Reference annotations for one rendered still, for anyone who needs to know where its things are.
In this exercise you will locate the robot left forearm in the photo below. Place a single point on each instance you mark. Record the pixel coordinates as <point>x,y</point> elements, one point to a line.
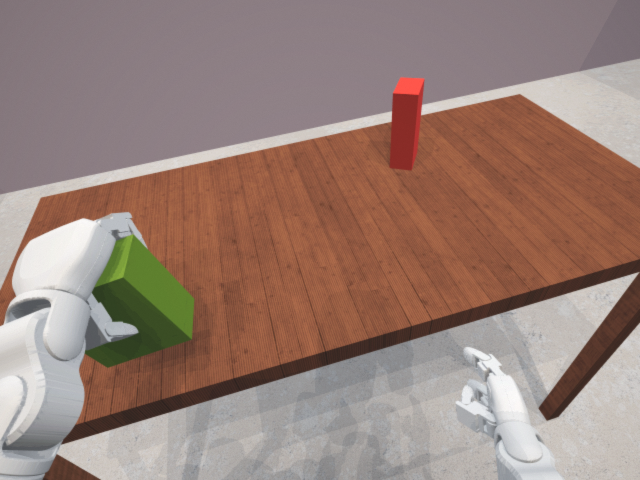
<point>42,345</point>

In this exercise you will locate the robot right hand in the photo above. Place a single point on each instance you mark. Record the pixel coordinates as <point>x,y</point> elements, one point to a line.
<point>499,402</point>

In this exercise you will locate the table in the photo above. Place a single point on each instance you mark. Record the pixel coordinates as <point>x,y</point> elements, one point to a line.
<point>307,254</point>

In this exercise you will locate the robot right forearm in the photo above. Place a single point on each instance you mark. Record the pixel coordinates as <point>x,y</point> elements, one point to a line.
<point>521,453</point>

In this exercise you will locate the sponge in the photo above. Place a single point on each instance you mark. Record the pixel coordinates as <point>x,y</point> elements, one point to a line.
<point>135,288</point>

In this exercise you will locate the robot left hand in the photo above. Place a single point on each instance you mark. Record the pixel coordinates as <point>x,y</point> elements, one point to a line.
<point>71,258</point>

